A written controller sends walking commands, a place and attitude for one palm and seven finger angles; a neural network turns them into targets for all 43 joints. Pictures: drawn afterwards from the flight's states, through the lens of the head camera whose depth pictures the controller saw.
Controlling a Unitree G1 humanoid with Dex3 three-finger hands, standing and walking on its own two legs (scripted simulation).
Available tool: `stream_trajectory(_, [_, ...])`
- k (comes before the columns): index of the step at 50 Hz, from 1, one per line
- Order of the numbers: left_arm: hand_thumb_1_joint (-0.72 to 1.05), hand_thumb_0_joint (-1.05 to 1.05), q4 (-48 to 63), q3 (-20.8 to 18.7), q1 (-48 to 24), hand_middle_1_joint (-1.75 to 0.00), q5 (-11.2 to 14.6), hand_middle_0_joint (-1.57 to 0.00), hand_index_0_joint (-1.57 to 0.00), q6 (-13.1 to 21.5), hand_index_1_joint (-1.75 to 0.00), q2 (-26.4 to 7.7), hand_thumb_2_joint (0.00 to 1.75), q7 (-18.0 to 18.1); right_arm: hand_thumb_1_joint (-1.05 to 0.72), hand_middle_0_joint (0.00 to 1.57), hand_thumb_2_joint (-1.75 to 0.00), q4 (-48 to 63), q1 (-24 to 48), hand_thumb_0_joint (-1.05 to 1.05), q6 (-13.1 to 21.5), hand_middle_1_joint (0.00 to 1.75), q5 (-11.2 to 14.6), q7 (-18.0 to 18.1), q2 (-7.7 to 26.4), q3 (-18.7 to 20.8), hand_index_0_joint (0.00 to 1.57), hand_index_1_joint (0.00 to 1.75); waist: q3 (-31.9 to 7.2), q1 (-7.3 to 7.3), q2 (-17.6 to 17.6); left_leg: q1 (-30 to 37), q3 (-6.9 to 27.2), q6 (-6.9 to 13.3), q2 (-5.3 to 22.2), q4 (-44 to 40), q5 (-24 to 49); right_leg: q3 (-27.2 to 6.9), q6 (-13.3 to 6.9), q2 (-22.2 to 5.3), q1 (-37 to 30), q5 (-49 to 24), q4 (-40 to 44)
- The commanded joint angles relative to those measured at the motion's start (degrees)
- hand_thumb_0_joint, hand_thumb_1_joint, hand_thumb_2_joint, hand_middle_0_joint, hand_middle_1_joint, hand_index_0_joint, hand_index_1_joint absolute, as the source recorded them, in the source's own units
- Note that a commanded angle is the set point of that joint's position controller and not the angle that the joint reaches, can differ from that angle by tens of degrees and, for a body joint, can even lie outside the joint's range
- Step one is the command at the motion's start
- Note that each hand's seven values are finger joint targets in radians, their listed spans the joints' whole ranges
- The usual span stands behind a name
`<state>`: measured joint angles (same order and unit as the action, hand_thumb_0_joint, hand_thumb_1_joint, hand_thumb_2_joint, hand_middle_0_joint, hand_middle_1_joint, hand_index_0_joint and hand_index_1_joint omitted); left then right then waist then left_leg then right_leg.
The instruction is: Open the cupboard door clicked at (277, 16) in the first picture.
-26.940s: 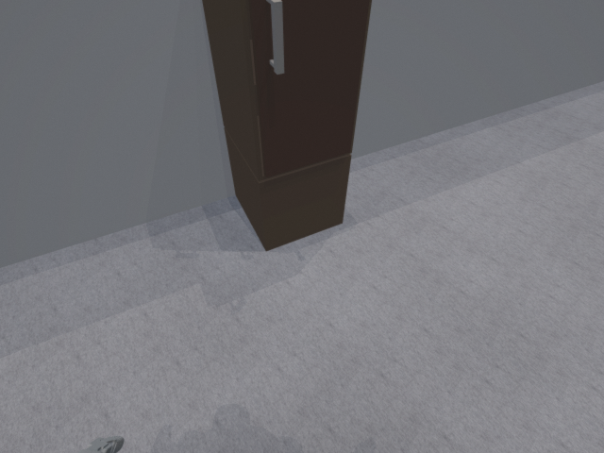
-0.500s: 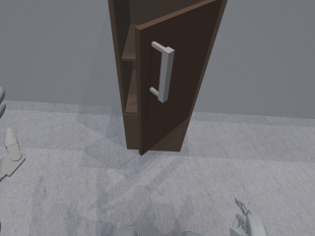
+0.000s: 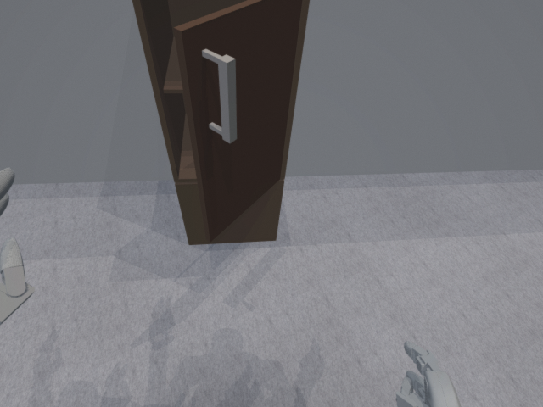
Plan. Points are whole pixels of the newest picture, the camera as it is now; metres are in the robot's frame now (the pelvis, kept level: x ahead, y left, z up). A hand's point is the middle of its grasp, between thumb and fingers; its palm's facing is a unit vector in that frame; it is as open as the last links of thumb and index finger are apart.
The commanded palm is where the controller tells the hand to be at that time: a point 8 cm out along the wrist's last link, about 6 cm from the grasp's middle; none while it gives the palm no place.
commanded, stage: stop stepping back and stand still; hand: left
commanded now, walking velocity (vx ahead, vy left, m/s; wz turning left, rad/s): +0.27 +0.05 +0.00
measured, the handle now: (219, 98) +0.61 +0.14 +0.12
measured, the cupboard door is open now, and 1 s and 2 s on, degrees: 46 46 46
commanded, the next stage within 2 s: let the arm hang, fingers relaxed in 0.80 s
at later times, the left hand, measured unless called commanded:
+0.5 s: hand out of the picture +0.08 +0.26 +0.16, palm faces +0.49 -0.75 -0.44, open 7.4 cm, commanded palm +0.02 +0.29 +0.18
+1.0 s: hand out of the picture +0.08 +0.28 +0.04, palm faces +0.36 -0.82 -0.44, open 7.4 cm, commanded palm none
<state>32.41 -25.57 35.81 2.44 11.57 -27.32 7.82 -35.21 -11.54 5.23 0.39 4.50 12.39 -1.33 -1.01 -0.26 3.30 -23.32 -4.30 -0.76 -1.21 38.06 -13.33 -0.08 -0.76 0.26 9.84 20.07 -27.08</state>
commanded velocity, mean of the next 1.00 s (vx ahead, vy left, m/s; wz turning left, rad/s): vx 0.13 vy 0.01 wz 0.00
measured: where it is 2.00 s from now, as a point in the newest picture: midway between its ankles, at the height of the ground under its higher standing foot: outside the picture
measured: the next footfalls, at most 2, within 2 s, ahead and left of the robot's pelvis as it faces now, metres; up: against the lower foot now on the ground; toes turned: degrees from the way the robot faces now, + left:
left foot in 0.02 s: +0.05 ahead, +0.09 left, +0.00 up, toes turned +3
left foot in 0.60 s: -0.09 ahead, +0.15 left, +0.00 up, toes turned +8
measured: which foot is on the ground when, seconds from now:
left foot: up 0.00-0.00, down 0.02-0.26, up 0.28-0.58, down 0.60-0.78, up 0.80-1.00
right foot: down 0.00-1.00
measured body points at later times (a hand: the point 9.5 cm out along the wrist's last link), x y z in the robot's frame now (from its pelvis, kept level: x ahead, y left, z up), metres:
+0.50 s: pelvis -0.10 -0.02 +0.01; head -0.13 -0.03 +0.46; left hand +0.04 +0.29 +0.18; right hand +0.04 -0.26 -0.09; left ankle -0.11 +0.14 -0.69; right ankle -0.06 -0.09 -0.74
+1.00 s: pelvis -0.11 +0.01 -0.01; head -0.11 -0.02 +0.44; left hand +0.06 +0.32 +0.06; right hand +0.05 -0.22 -0.13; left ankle -0.10 +0.12 -0.73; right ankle -0.06 -0.08 -0.74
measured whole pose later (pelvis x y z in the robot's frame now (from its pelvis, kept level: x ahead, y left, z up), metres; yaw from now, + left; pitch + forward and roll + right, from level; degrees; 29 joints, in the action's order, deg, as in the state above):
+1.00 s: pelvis -0.11 +0.01 -0.01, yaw +9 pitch +0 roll -1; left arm -0.2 -12.4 19.2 -1.2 3.4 -18.0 3.2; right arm -41.9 -13.7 2.5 -0.2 -1.0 14.1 1.1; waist -1.2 -0.9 -3.6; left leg -21.6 -3.8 0.7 2.1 41.2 -18.2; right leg 8.8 -2.5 -1.7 19.5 16.7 -36.3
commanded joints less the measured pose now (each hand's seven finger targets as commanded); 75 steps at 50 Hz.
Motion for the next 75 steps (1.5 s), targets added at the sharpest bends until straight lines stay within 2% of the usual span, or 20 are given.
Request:
stream_trajectory(1, [0.9,0.0,10.3,-5.3,-2.1,-0.3,0.4,-0.2,-0.2,2.2,-0.3,-7.6,0.9,2.4,-0.9,0.2,-0.9,9.0,2.4,0.0,4.4,0.3,0.0,1.1,8.5,3.7,0.2,0.3,-10.3,0.31,-14.3,21.1,12.8,4.5,12.1,-15.3,34.9,0.3,1.7,-2.6,6.3,-9.5,-7.7])
stream_trajectory(5, [0.9,0.0,12.8,-6.6,-3.6,-0.3,-0.2,-0.2,-0.2,3.1,-0.3,-9.8,0.9,2.3,-0.9,0.2,-0.9,8.6,1.2,0.0,6.2,0.3,-1.4,0.2,7.2,3.4,0.2,0.3,-8.5,-0.17,-17.5,20.5,19.9,4.1,14.7,-20.4,35.2,0.7,1.4,0.4,10.5,7.1,-15.6])
stream_trajectory(11, [0.9,0.0,6.4,-6.3,-1.2,-0.3,-0.6,-0.2,-0.2,2.1,-0.3,-7.6,0.9,2.4,-0.9,0.2,-0.9,9.3,4.7,0.0,4.3,0.3,-0.7,-0.1,7.2,3.6,0.2,0.3,-0.2,0.31,-12.8,-10.5,9.4,3.8,8.3,-25.3,-24.6,4.4,-0.5,-0.2,-10.1,4.7,-1.2])
stream_trajectory(12, [0.9,0.0,4.7,-6.4,-1.6,-0.3,-1.1,-0.2,-0.2,2.1,-0.3,-8.0,0.9,2.2,-0.9,0.2,-0.9,9.6,4.9,0.0,3.4,0.3,-0.9,-0.1,6.9,4.1,0.2,0.3,1.2,0.45,-6.4,-12.2,6.6,2.2,4.1,-14.2,-24.6,-2.7,-3.3,-3.9,-7.0,13.0,5.8])
stream_trajectory(14, [0.9,0.0,4.4,-4.9,-6.5,-0.3,-0.3,-0.2,-0.2,2.4,-0.3,-7.6,0.9,1.5,-0.9,0.2,-0.9,8.5,5.6,0.0,2.4,0.3,-1.0,-0.3,7.7,5.0,0.2,0.3,4.9,0.79,11.7,-11.8,5.2,0.1,-0.3,25.9,-13.1,-32.9,-11.6,-24.4,13.8,31.1,23.9])
stream_trajectory(19, [0.9,0.0,-3.7,-2.9,-10.8,-0.3,-1.3,-0.2,-0.2,4.3,-0.3,-5.8,0.9,0.5,-0.9,0.2,-0.9,5.7,3.1,0.0,2.8,0.3,-1.2,0.2,6.4,3.7,0.2,0.3,2.3,-1.38,0.6,-5.9,2.7,0.3,4.2,21.2,-1.3,-11.6,-6.0,-15.2,15.3,18.8,19.7])
stream_trajectory(27, [0.9,0.0,5.5,-3.6,-11.4,-0.3,-2.1,-0.2,-0.2,4.3,-0.3,-6.8,0.9,3.1,-0.9,0.2,-0.9,6.3,0.9,0.0,6.2,0.3,-2.0,2.2,6.1,3.7,0.2,0.3,-4.1,-0.09,3.0,12.6,-3.4,3.6,0.8,-13.7,-8.7,-8.1,-4.7,-11.7,5.9,16.1,13.2])
stream_trajectory(30, [0.9,0.0,9.4,-4.1,-12.1,-0.3,-1.7,-0.2,-0.2,5.5,-0.3,-5.8,0.9,3.5,-0.9,0.2,-0.9,7.9,1.3,0.0,6.0,0.3,-1.6,1.7,8.1,4.2,0.2,0.3,-1.4,-0.42,-19.4,16.9,20.5,9.8,16.7,-24.8,-14.6,2.3,0.2,-1.0,15.2,3.7,-12.0])
stream_trajectory(31, [0.9,0.0,9.3,-5.3,-12.7,-0.3,-2.0,-0.2,-0.2,5.4,-0.3,-7.4,0.9,3.6,-0.9,0.2,-0.9,7.7,1.1,0.0,6.2,0.3,-1.3,1.3,7.3,4.2,0.2,0.3,0.0,-0.59,-17.6,16.1,24.0,11.5,20.5,-26.1,-7.3,4.4,1.2,-0.2,18.9,6.1,-18.8])
stream_trajectory(37, [0.9,0.0,1.9,-4.2,-7.0,-0.3,-2.0,-0.2,-0.2,3.4,-0.3,-5.4,0.9,2.3,-0.9,0.2,-0.9,6.1,2.4,0.0,5.5,0.3,-0.3,0.1,7.2,4.0,0.2,0.3,3.0,0.31,-12.6,-1.7,5.8,6.4,11.7,-13.0,-6.7,4.7,0.8,-0.4,-1.6,-1.9,-1.9])
stream_trajectory(40, [0.9,0.0,2.5,-5.6,-8.3,-0.3,-1.2,-0.2,-0.2,3.1,-0.3,-8.3,0.9,1.8,-0.9,0.2,-0.9,7.5,3.8,0.0,4.8,0.3,-0.1,-0.4,6.3,4.5,0.2,0.3,0.3,0.74,11.0,-9.6,1.4,1.8,1.2,17.7,-15.7,-27.7,-9.4,-19.9,-2.3,-3.6,14.1])
stream_trajectory(44, [0.9,0.0,4.1,-5.0,-8.6,-0.3,-1.1,-0.2,-0.2,4.0,-0.3,-6.5,0.9,1.3,-0.9,0.2,-0.9,6.2,3.6,0.0,4.1,0.3,-0.5,-0.7,5.2,3.5,0.2,0.3,-1.0,-0.45,3.2,-1.7,3.5,1.0,4.5,15.6,-8.6,-14.2,-8.6,-16.5,4.3,-6.2,12.8])
stream_trajectory(45, [0.9,0.0,-37.8,15.1,-15.0,-0.3,-6.4,-0.2,-0.2,-7.2,-0.3,6.6,0.9,-4.8,-0.9,0.2,-0.9,-6.4,1.9,0.0,2.6,0.3,-0.9,-6.3,9.4,6.0,0.2,0.3,1.9,-3.15,-0.6,-6.9,3.3,1.3,8.6,15.7,-15.1,-1.1,-9.0,-19.6,7.5,-25.9,2.3])
stream_trajectory(48, [0.9,0.0,-40.7,18.7,-16.4,-0.3,-4.0,-0.2,-0.2,-12.4,-0.3,10.3,0.9,-6.6,-0.9,0.2,-0.9,-5.0,-7.1,0.0,-3.7,0.3,-0.6,-6.0,3.0,3.2,0.2,0.3,0.9,-4.62,0.4,10.2,1.1,1.1,4.2,-3.1,-0.5,3.8,-4.1,-10.0,17.4,-4.6,-2.8])
stream_trajectory(50, [0.9,0.0,-45.7,20.7,-14.8,-0.3,-3.4,-0.2,-0.2,-12.5,-0.3,12.8,0.9,-7.1,-0.9,0.2,-0.9,-3.5,-6.3,0.0,-3.5,0.3,-2.7,-5.7,10.3,4.4,0.2,0.3,0.9,-3.06,-14.5,9.3,26.2,10.2,19.3,-15.6,9.6,4.8,1.5,-1.1,25.7,8.9,-23.2])
stream_trajectory(51, [0.9,0.0,-47.3,20.5,-17.8,-0.3,-3.5,-0.2,-0.2,-12.4,-0.3,10.3,0.9,-7.0,-0.9,0.2,-0.9,-2.8,-6.0,0.0,-3.8,0.3,-3.5,-4.8,12.8,5.0,0.2,0.3,0.6,-3.6,-9.7,7.8,32.9,15.7,24.7,-18.9,13.4,-1.2,1.1,-1.3,24.6,13.3,-32.4])
stream_trajectory(53, [0.9,0.0,-52.5,20.7,-20.3,-0.3,-3.8,-0.2,-0.2,-12.0,-0.3,9.4,0.9,-7.2,-0.9,0.2,-0.9,-2.2,-1.2,0.0,-3.5,0.3,-4.2,-3.8,11.3,4.2,0.2,0.3,-2.5,-1.0,-2.5,3.9,27.1,14.9,21.1,-17.5,15.3,-3.9,1.3,-2.5,17.7,10.6,-30.4])
stream_trajectory(56, [0.9,0.0,-64.7,21.4,-18.4,-0.3,-3.3,-0.2,-0.2,-11.5,-0.3,8.5,0.9,-7.3,-0.9,0.2,-0.9,-6.6,1.0,0.0,-3.6,0.3,-3.1,-3.6,9.1,2.9,0.2,0.3,-3.0,2.01,-12.9,3.3,12.9,8.9,14.3,-12.3,27.3,-1.6,1.4,-2.1,4.8,0.1,-13.1])
stream_trajectory(59, [0.9,0.0,-74.2,21.7,-15.4,-0.3,-3.3,-0.2,-0.2,-9.9,-0.3,2.7,0.9,-6.7,-0.9,0.2,-0.9,-9.3,-1.6,0.0,-4.8,0.3,-0.8,-3.8,3.8,2.5,0.2,0.3,-4.5,0.36,3.3,1.0,2.3,0.3,1.1,-0.7,-8.9,-20.4,-3.4,-15.7,-1.3,-24.9,7.0])
stream_trajectory(75, [0.9,0.0,-91.5,22.8,-24.3,-0.3,-2.8,-0.2,-0.2,-10.3,-0.3,6.5,0.9,-6.1,-0.9,0.2,-0.9,-23.8,-3.4,0.0,-5.2,0.3,-1.4,-2.7,6.5,3.5,0.2,0.3,0.9,-0.29,-5.9,13.1,8.0,2.8,7.8,-19.2,5.4,-4.9,-2.4,-5.3,-3.0,-17.8,8.1])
